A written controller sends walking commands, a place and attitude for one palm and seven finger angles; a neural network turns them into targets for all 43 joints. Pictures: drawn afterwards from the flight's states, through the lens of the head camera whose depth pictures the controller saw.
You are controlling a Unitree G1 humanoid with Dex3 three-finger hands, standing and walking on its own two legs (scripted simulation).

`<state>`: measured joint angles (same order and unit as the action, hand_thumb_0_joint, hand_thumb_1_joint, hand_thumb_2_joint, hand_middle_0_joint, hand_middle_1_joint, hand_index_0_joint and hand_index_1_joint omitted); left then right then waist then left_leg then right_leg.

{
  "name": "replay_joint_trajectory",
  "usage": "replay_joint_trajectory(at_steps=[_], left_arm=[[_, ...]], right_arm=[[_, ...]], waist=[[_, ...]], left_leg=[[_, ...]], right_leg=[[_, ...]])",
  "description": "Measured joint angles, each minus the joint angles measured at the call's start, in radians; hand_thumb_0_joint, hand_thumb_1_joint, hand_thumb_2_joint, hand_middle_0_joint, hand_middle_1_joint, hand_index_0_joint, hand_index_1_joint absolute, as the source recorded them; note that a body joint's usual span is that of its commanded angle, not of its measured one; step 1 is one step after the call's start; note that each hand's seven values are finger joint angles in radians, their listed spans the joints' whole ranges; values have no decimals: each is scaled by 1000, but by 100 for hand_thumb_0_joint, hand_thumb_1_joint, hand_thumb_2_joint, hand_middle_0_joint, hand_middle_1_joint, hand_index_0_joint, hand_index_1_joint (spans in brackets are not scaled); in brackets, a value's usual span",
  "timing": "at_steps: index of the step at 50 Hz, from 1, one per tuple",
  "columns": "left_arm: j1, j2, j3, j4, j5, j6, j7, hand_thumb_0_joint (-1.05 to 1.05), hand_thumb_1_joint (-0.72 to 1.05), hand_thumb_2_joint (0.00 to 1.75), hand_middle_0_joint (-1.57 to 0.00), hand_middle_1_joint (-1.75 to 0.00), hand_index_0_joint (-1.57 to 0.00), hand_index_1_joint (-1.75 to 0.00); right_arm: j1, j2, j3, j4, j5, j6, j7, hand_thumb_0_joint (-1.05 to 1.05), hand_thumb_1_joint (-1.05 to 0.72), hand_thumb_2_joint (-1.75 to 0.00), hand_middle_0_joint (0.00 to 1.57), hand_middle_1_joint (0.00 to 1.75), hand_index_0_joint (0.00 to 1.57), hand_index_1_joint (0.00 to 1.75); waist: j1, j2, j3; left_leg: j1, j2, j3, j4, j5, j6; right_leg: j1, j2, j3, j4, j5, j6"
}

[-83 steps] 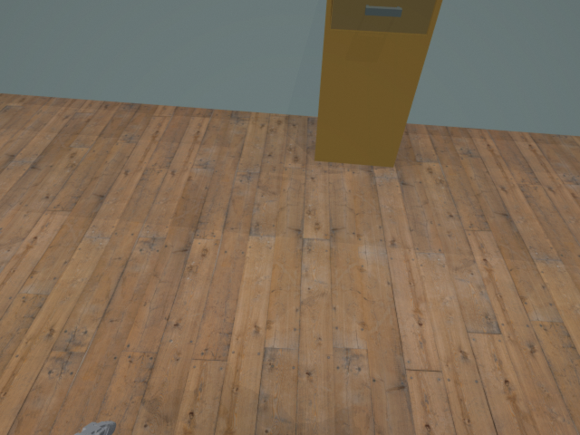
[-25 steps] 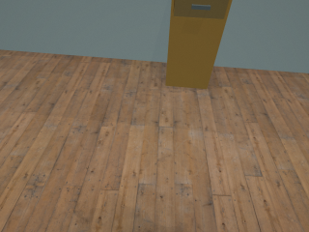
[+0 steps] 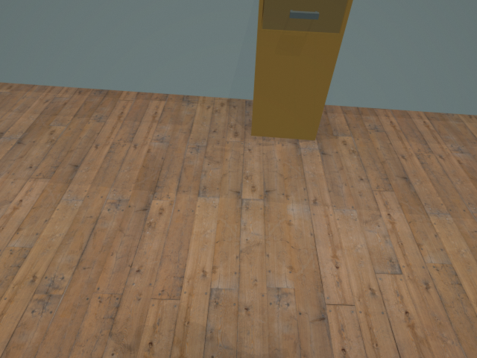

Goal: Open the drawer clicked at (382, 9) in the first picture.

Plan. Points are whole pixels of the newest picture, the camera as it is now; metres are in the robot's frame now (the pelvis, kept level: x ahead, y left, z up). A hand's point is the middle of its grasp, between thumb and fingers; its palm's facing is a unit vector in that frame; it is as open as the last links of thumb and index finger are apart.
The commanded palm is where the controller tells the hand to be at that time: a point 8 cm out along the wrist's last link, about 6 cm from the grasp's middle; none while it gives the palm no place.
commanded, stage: walk to a spot facing it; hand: left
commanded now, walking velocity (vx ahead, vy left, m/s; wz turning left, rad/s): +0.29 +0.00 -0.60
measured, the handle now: (303, 13) +1.58 -0.19 +0.01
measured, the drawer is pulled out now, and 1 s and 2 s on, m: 0.00 0.00 0.00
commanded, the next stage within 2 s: none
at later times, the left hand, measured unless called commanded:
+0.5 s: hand out of the picture +0.11 +0.15 -0.17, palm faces -0.17 -0.97 -0.18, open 7.4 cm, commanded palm none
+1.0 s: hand (208, 207) +0.52 +0.12 -0.16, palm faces -0.47 -0.86 -0.20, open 7.4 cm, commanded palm none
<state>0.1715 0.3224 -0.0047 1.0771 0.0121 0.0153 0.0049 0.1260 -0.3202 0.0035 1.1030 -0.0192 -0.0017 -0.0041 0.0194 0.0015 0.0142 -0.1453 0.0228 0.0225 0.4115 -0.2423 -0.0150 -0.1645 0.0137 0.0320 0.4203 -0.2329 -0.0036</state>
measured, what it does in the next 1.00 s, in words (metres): walks ahead, turning right: left foot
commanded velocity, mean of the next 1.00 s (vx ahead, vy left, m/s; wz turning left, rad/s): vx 0.34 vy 0.00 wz -0.49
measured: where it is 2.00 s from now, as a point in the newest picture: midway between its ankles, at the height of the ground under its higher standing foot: (307, 265)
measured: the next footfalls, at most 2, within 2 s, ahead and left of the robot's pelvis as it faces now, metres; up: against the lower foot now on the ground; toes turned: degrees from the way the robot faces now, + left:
left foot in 0.66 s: +0.38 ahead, +0.07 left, +0.00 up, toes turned -13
right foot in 1.24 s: +0.46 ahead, -0.25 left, +0.00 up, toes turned -45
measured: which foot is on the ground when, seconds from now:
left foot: down 0.00-0.24, up 0.26-0.64, down 0.66-1.00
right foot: down 0.00-0.66, up 0.68-1.00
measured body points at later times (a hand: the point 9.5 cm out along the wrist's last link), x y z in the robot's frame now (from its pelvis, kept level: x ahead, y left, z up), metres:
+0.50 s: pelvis +0.12 -0.02 +0.00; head +0.15 -0.03 +0.45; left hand +0.12 +0.20 -0.15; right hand +0.16 -0.28 -0.15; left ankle +0.22 +0.10 -0.68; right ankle +0.03 -0.10 -0.74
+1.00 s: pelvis +0.34 -0.01 +0.00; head +0.36 +0.00 +0.45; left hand +0.54 +0.17 -0.14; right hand +0.19 -0.21 -0.14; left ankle +0.34 +0.08 -0.74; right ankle +0.32 -0.17 -0.66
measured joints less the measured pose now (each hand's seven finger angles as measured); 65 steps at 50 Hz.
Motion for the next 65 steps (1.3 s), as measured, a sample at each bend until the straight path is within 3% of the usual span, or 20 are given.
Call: replay_joint_trajectory(at_steps=[6,9,11,13,14,16,18,25,31,33,34,36,38,41,46,51,55,59,62,65], left_arm=[[110,-47,19,-39,7,20,-27,1,90,90,-20,-30,-20,-30],[150,-78,31,-47,8,20,-38,1,90,90,-20,-30,-20,-30],[162,-99,37,-53,9,14,-45,1,90,90,-20,-30,-20,-30],[167,-113,40,-66,12,-14,-46,1,90,90,-20,-30,-20,-30],[169,-120,41,-70,8,-30,-38,1,90,90,-20,-30,-20,-30],[186,-134,40,-77,4,-52,-21,1,90,90,-20,-30,-20,-30],[210,-148,36,-74,6,-59,-11,1,90,90,-20,-30,-20,-30],[269,-177,30,-31,14,-63,-4,1,90,90,-21,-30,-20,-30],[266,-155,45,-25,17,-57,2,1,90,90,-21,-30,-20,-30],[271,-143,55,-28,13,-55,2,1,90,90,-21,-30,-20,-30],[266,-137,63,-27,8,-50,0,1,90,90,-21,-30,-20,-30],[229,-115,76,-23,4,-34,-3,1,90,90,-21,-30,-20,-30],[186,-93,86,-29,9,-22,-10,1,90,90,-20,-30,-20,-30],[123,-72,99,-67,19,-11,-24,1,91,90,-20,-30,-19,-30],[50,-74,109,-128,26,2,-35,1,91,90,-20,-30,-19,-30],[-16,-91,98,-138,29,15,-44,1,91,90,-20,-30,-19,-30],[-70,-110,81,-130,26,21,-47,1,91,90,-20,-30,-19,-30],[-120,-134,63,-130,22,13,-48,1,91,90,-20,-30,-19,-30],[-137,-142,51,-140,24,-25,-47,1,91,90,-20,-30,-19,-30],[-122,-152,46,-138,8,-64,-30,1,91,90,-20,-30,-20,-30]], right_arm=[[80,54,-14,-46,-4,-2,5,1,-90,-90,20,30,20,30],[119,73,-25,-55,-3,-17,4,1,-90,-90,20,30,20,30],[142,77,-30,-55,-6,-23,2,1,-90,-90,21,30,20,30],[167,78,-35,-47,-2,-16,2,1,-90,-90,21,30,20,30],[173,80,-34,-36,-1,-7,2,1,-90,-90,21,30,20,30],[166,86,-35,-19,-1,7,4,1,-90,-90,20,30,20,30],[142,92,-39,-25,-5,8,7,1,-90,-90,20,30,20,30],[25,123,-54,-128,-3,-10,24,1,-90,-90,20,30,20,30],[-47,146,-48,-180,4,-28,34,1,-90,-90,20,30,20,30],[-53,147,-39,-195,2,-47,29,1,-90,-90,20,30,20,30],[-57,148,-37,-200,-4,-61,24,1,-90,-90,20,30,20,30],[-54,158,-30,-202,-9,-75,15,1,-90,-90,20,30,20,30],[-25,168,-27,-191,-9,-75,8,0,-90,-90,20,30,20,30],[44,175,-29,-154,-10,-74,-3,0,-90,-90,20,30,20,30],[160,151,-52,-89,-6,-76,-18,0,-92,-90,20,30,20,30],[258,135,-55,-39,-5,-79,-18,0,-92,-90,20,30,20,30],[319,142,-48,-11,-11,-76,-16,1,-91,-90,20,30,20,30],[368,156,-41,15,-17,-67,-12,1,-91,-90,20,30,20,30],[409,179,-34,36,-9,-53,-4,1,-90,-90,20,30,20,30],[372,194,-32,48,5,-25,0,1,-90,-90,20,30,20,30]], waist=[[6,-8,-22],[9,-6,-7],[5,10,11],[-1,32,24],[3,35,27],[19,34,28],[25,28,28],[18,6,20],[45,-12,30],[49,-20,27],[44,-20,30],[39,-39,47],[32,-48,47],[23,-50,36],[0,-42,11],[-36,-32,19],[-72,-24,42],[-105,-9,64],[-109,-7,69],[-91,-6,81]], left_leg=[[-24,23,59,109,-102,2],[-5,42,103,138,-146,-7],[9,66,124,168,-180,-20],[-45,97,112,330,-244,-19],[-96,95,86,456,-261,-15],[-193,79,49,652,-239,-13],[-279,74,43,731,-182,-19],[-463,90,38,595,-5,-46],[-406,69,41,317,39,-25],[-318,52,53,195,52,-11],[-307,54,63,198,82,18],[-293,58,100,265,23,47],[-242,60,131,245,-16,53],[-157,55,169,150,-6,54],[-42,35,233,14,-3,64],[59,26,284,-62,-32,55],[130,38,319,-78,-80,30],[185,68,352,-50,-154,-9],[159,126,353,141,-243,-35],[-49,134,177,655,-270,-23]], right_leg=[[-71,24,51,158,-132,-20],[-128,7,-12,284,-210,-14],[-138,-4,-68,277,-213,-13],[-130,9,-100,254,-113,-36],[-126,17,-105,266,-125,-48],[-93,33,-95,233,-151,-63],[-50,43,-73,161,-133,-62],[71,45,22,-33,-78,-46],[151,26,83,-42,-147,-9],[147,21,106,40,-212,2],[105,24,101,158,-249,-4],[-27,24,77,492,-278,-20],[-155,9,21,729,-220,-26],[-303,-34,-49,831,-109,-17],[-453,-88,-68,784,32,11],[-480,-123,-80,612,99,30],[-437,-122,-112,429,86,18],[-365,-87,-153,280,23,-20],[-257,-48,-187,151,56,-66],[-241,-28,-182,230,4,-71]])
